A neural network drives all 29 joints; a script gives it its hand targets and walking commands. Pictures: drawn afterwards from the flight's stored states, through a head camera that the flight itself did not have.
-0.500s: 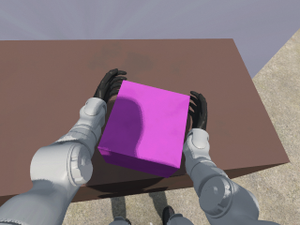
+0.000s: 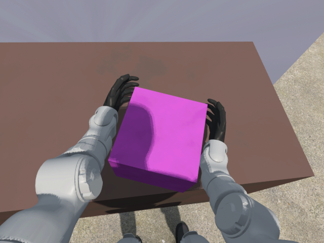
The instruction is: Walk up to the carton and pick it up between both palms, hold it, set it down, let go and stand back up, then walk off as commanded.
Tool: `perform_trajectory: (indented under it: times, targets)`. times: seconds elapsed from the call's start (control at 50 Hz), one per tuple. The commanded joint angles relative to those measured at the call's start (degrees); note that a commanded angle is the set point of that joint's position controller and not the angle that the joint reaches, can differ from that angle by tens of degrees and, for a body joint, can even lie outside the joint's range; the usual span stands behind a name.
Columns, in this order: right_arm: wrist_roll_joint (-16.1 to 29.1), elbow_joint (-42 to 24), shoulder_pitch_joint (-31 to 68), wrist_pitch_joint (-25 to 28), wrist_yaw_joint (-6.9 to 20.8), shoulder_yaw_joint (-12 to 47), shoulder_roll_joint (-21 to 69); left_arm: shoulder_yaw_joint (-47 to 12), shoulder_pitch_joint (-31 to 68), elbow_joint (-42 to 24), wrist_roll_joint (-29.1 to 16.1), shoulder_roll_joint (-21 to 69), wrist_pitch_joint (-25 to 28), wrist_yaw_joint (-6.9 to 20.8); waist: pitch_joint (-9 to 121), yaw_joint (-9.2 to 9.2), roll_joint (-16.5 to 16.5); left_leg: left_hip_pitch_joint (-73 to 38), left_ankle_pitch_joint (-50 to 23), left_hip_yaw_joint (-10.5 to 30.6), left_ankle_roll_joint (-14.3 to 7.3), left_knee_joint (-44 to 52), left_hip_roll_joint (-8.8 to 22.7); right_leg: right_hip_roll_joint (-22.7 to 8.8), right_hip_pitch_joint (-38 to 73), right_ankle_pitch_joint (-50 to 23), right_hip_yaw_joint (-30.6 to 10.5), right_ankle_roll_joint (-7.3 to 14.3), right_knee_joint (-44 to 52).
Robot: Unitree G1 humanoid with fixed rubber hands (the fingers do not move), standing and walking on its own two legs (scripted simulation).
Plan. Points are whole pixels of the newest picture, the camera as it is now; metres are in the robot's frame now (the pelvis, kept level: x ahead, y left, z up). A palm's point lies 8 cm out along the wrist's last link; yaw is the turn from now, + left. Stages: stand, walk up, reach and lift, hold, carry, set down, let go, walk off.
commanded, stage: reach and lift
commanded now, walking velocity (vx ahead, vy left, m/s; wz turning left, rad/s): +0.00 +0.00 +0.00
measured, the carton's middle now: (159, 141) +0.36 +0.00 -0.02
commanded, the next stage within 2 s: none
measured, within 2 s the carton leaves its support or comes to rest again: leaves its support in 1.22 s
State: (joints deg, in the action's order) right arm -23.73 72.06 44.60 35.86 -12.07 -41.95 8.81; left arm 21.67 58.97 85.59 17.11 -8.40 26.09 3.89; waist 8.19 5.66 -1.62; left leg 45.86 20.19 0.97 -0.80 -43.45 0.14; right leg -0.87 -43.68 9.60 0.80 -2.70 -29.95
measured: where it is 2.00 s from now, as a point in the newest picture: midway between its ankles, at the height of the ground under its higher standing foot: outside the picture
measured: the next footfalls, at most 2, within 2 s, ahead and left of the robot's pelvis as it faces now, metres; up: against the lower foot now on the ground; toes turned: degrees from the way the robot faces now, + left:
none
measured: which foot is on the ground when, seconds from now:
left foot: down 0.00-1.00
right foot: down 0.00-1.00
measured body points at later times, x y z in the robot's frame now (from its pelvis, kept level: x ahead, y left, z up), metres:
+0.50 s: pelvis +0.00 +0.00 +0.00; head +0.13 +0.03 +0.43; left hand +0.47 +0.11 +0.01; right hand +0.39 -0.15 -0.01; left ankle -0.02 +0.07 -0.71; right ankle +0.03 -0.18 -0.71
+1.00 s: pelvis -0.01 +0.00 +0.00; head +0.11 +0.04 +0.44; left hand +0.45 +0.11 +0.01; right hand +0.37 -0.15 +0.00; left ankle -0.02 +0.07 -0.71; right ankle +0.03 -0.18 -0.71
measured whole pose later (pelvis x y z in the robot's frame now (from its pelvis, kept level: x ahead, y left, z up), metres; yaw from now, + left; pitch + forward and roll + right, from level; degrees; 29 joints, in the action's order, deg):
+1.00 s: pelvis -0.01 +0.00 +0.00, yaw +0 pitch +23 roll -5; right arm -20.5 75.2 41.4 37.4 -13.5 -32.5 6.2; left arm 10.7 54.6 85.6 13.5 -7.5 30.3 -3.0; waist 10.2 5.7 -2.1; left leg 45.9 18.6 0.7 -0.3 -42.8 0.2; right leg -0.9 -42.3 7.6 0.8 -2.7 -26.8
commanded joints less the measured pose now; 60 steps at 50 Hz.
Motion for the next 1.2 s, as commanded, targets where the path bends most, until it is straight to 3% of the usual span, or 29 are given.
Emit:
perform_trajectory:
  times: [0.0, 0.02, 0.12, 0.22, 0.26, 0.3, 0.34, 0.36, 0.4, 0.44, 0.48, 0.54, 0.56, 0.58, 0.6, 0.62, 0.64, 0.7, 0.74, 0.76, 0.8, 0.84, 0.86, 0.88, 0.92, 1.0, 1.06, 1.1, 1.18]
  targets:
    - [-11.78, 5.30, 22.84, 1.84, 8.42, 13.95, 31.57, -4.79, 17.33, 4.31, 8.88, 33.80, 3.05, 2.76, 29.79, -1.19, -6.58, -24.36, -38.93, -1.60, 6.96, 3.44, 2.65, 4.27, 18.24, -14.76, 7.23, 4.94, -0.32]
    - [-11.78, 4.74, 23.12, 2.13, 8.49, 13.67, 31.55, -5.27, 18.37, 3.90, 8.50, 34.60, 3.35, 2.51, 30.39, -0.47, -6.62, -24.75, -38.95, -1.19, 7.38, 3.81, 2.82, 4.52, 17.83, -14.57, 7.57, 5.19, -0.04]
    - [-11.70, 5.09, 22.66, 2.05, 8.48, 14.64, 32.34, -4.78, 17.94, 4.24, 8.99, 34.15, 3.58, 2.83, 30.19, -1.35, -5.79, -23.17, -38.66, -1.85, 6.85, 3.15, 2.40, 4.23, 18.83, -16.06, 7.01, 4.95, -0.39]
    - [-10.87, 5.74, 22.34, 2.54, 8.42, 15.11, 32.03, -6.48, 17.55, 3.52, 7.93, 34.75, 3.91, 2.44, 32.05, -0.66, -5.85, -24.79, -39.99, -1.77, 7.14, 2.68, 2.42, 4.50, 17.00, -16.99, 7.27, 5.22, 0.13]
    - [-11.05, 6.57, 22.22, 2.55, 8.44, 15.08, 31.99, -5.37, 17.59, 3.92, 8.32, 34.38, 4.04, 2.43, 30.29, -1.17, -6.16, -24.56, -40.92, -1.59, 7.18, 2.94, 2.85, 4.44, 17.25, -16.66, 7.33, 4.96, -0.10]
    - [-10.69, 7.35, 22.72, 3.15, 8.50, 14.29, 31.41, -6.72, 17.16, 3.99, 8.40, 35.92, 3.75, 2.30, 30.55, -0.37, -7.63, -25.72, -42.75, -1.01, 7.93, 2.80, 3.12, 4.71, 15.80, -16.61, 7.48, 5.40, 0.24]
    - [-11.26, 5.47, 23.23, 3.62, 8.63, 15.61, 32.66, -6.00, 17.99, 3.91, 8.47, 35.81, 4.59, 2.17, 33.22, -1.57, -6.11, -24.22, -41.47, -1.94, 7.51, 2.39, 2.66, 4.60, 17.06, -17.70, 7.34, 5.14, 0.15]
    - [-11.06, 5.16, 23.46, 4.13, 8.41, 15.62, 32.20, -7.70, 18.72, 3.35, 7.66, 36.02, 4.91, 2.15, 33.71, -0.36, -6.76, -24.80, -42.03, -1.39, 7.84, 2.50, 2.95, 4.90, 16.39, -17.80, 7.49, 5.04, -0.12]
    - [-11.17, 6.43, 23.23, 4.41, 8.55, 16.78, 32.78, -7.25, 18.49, 2.51, 8.04, 35.62, 5.43, 2.04, 33.39, -1.58, -6.53, -24.61, -42.86, -2.23, 7.46, 2.38, 2.63, 4.60, 17.97, -19.40, 7.10, 4.87, -0.20]
    - [-10.38, 6.71, 22.80, 4.98, 8.33, 17.39, 32.38, -9.14, 18.96, 1.59, 7.29, 36.44, 5.87, 1.72, 35.67, -1.00, -7.31, -27.22, -45.50, -1.80, 7.85, 2.15, 2.93, 4.95, 16.53, -19.90, 7.27, 5.07, 0.59]
    - [-10.02, 6.79, 23.06, 6.13, 8.51, 18.79, 32.08, -10.12, 18.39, 0.24, 7.04, 37.08, 6.43, 1.26, 37.41, -1.56, -7.82, -29.46, -49.64, -1.41, 8.47, 1.99, 3.32, 5.37, 16.66, -21.36, 7.42, 5.10, 1.03]
    - [-10.18, 8.15, 23.61, 6.71, 8.67, 18.47, 31.20, -10.43, 18.91, 0.97, 6.98, 37.02, 7.01, 0.83, 37.67, -2.05, -7.75, -29.65, -47.43, -1.62, 8.55, 2.96, 3.34, 5.30, 16.49, -19.20, 7.25, 5.46, 2.51]
    - [-10.11, 8.49, 23.21, 6.89, 8.77, 17.98, 30.47, -11.30, 19.43, 0.10, 6.41, 37.43, 7.27, 0.61, 37.45, -1.12, -8.61, -30.72, -48.27, -1.24, 9.00, 3.33, 3.83, 5.43, 15.68, -19.04, 7.63, 5.60, 3.03]
    - [-10.16, 8.03, 24.52, 7.07, 8.75, 18.56, 30.54, -10.93, 19.98, 1.12, 6.02, 37.02, 7.23, 0.68, 37.26, -2.53, -7.70, -29.04, -45.80, -2.29, 8.34, 3.57, 2.99, 5.13, 15.98, -18.60, 7.24, 5.67, 3.07]
    - [-10.37, 8.02, 25.04, 7.38, 8.59, 18.30, 30.42, -12.15, 20.00, 0.69, 5.53, 38.19, 7.35, 0.40, 39.14, -1.34, -8.03, -30.45, -45.09, -1.57, 8.46, 4.15, 3.35, 5.59, 15.47, -18.13, 7.71, 5.41, 3.30]
    - [-9.96, 7.34, 25.44, 7.45, 8.49, 18.55, 30.79, -12.39, 20.08, 0.43, 4.41, 37.72, 7.58, 0.30, 39.40, -1.34, -6.71, -29.36, -44.53, -1.92, 8.18, 3.79, 3.18, 5.52, 16.44, -19.09, 7.58, 5.30, 2.90]
    - [-9.43, 6.56, 25.43, 7.56, 8.64, 20.17, 30.62, -12.72, 19.60, 1.11, 3.92, 37.47, 7.89, 0.19, 39.84, -2.29, -7.30, -29.63, -44.06, -2.27, 8.02, 4.39, 2.83, 5.51, 16.86, -19.71, 7.21, 5.03, 3.21]
    - [-7.84, 7.19, 25.20, 6.87, 8.76, 22.04, 30.95, -12.76, 18.53, 1.58, 3.74, 36.81, 8.06, 0.15, 39.48, -2.55, -6.94, -29.41, -45.75, -1.63, 7.84, 4.07, 3.25, 5.56, 17.39, -20.33, 6.70, 4.84, 2.44]
    - [-6.64, 7.35, 25.62, 6.72, 8.46, 22.88, 31.00, -14.29, 19.23, 1.27, 2.62, 37.84, 7.86, 0.26, 40.22, -2.30, -7.70, -29.07, -45.12, -1.66, 7.67, 4.48, 2.98, 5.44, 17.98, -20.90, 6.50, 4.91, 2.73]
    - [-6.08, 5.37, 27.09, 6.72, 8.33, 23.40, 30.92, -16.19, 19.10, 0.98, 1.28, 39.50, 7.77, -0.07, 42.16, -1.09, -7.68, -30.91, -45.74, -1.04, 8.04, 4.32, 3.19, 5.91, 16.02, -20.72, 7.00, 5.04, 3.41]
    - [-4.80, 6.27, 26.40, 6.32, 8.38, 25.45, 31.43, -16.58, 19.79, 0.42, 0.48, 38.83, 8.38, -0.01, 42.52, -2.51, -7.23, -29.40, -44.64, -1.94, 7.57, 4.43, 2.56, 5.50, 17.85, -21.81, 5.93, 4.81, 2.81]
    - [-3.22, 4.55, 28.11, 6.09, 8.24, 25.87, 30.90, -18.38, 19.58, 0.44, -1.27, 40.12, 8.20, -0.34, 44.66, -1.36, -8.30, -31.00, -46.68, -0.28, 8.01, 4.20, 3.52, 5.77, 16.59, -21.01, 6.09, 4.96, 3.10]
    - [-3.27, 4.77, 29.11, 5.99, 8.29, 26.78, 31.24, -17.48, 20.51, 0.92, -1.17, 39.91, 8.38, -0.12, 43.38, -2.36, -7.29, -28.94, -45.75, -1.19, 7.73, 4.08, 2.84, 5.56, 17.78, -21.47, 5.75, 4.85, 2.34]
    - [-2.67, 3.04, 30.73, 5.58, 8.29, 26.93, 30.90, -18.88, 20.91, 1.27, -2.60, 41.08, 8.14, -0.28, 44.32, -1.22, -7.31, -29.42, -45.01, -0.15, 7.63, 4.16, 3.30, 5.85, 16.54, -19.79, 5.87, 4.90, 2.75]
    - [-1.04, 1.83, 31.43, 5.05, 8.40, 28.59, 31.33, -19.97, 21.23, 0.52, -3.77, 41.62, 8.23, -0.39, 44.06, -1.85, -7.54, -29.87, -45.30, -0.12, 7.57, 4.14, 3.13, 5.85, 16.61, -19.50, 5.56, 4.80, 2.75]
    - [0.94, 0.48, 32.03, 2.93, 8.54, 31.12, 31.20, -23.46, 24.26, -1.40, -6.51, 43.08, 8.38, -1.00, 46.31, -0.84, -8.95, -30.65, -44.52, 0.69, 7.89, 4.11, 3.39, 5.91, 15.04, -17.56, 5.04, 4.83, 2.54]
    - [2.24, 0.53, 32.81, 0.62, 8.41, 31.95, 32.29, -25.39, 27.58, -2.94, -8.84, 43.15, 8.30, -0.96, 45.39, -0.22, -8.30, -28.90, -39.47, 0.47, 7.25, 4.57, 2.61, 5.48, 16.51, -16.87, 4.55, 4.94, 2.34]
    - [3.86, -3.11, 34.71, -0.06, 8.60, 34.59, 32.33, -27.07, 26.59, -3.63, -10.04, 44.80, 7.69, -1.26, 47.07, -0.94, -9.28, -29.28, -40.43, 1.05, 7.37, 4.46, 2.87, 5.81, 16.44, -16.47, 4.33, 4.73, 1.63]
    - [7.95, -9.63, 37.94, -3.26, 8.70, 40.22, 34.21, -32.87, 31.30, -7.93, -14.72, 48.12, 7.75, -2.13, 50.40, -0.28, -9.89, -28.67, -36.38, 2.58, 7.74, 4.56, 2.55, 5.87, 16.53, -13.86, 3.58, 4.97, 1.20]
